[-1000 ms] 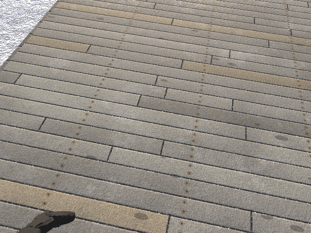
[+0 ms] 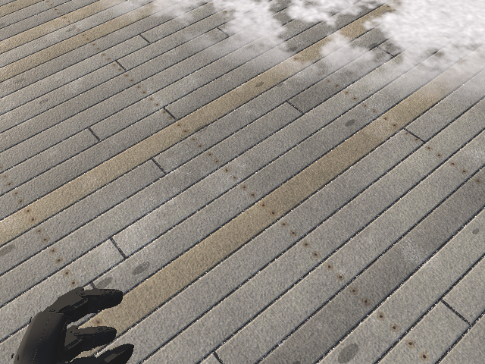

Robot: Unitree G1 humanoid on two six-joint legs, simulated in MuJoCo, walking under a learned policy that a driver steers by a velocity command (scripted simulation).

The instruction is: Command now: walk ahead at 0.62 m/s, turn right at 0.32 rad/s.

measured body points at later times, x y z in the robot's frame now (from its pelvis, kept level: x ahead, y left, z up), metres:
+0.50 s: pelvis +0.21 +0.04 +0.02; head +0.23 +0.07 +0.47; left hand +0.30 +0.35 -0.09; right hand +0.42 -0.20 -0.07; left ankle +0.25 +0.16 -0.70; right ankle +0.23 -0.09 -0.71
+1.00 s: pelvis +0.28 +0.05 +0.03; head +0.31 +0.08 +0.47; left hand +0.20 +0.38 -0.07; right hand +0.62 -0.04 -0.04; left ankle +0.25 +0.16 -0.71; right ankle +0.40 -0.01 -0.71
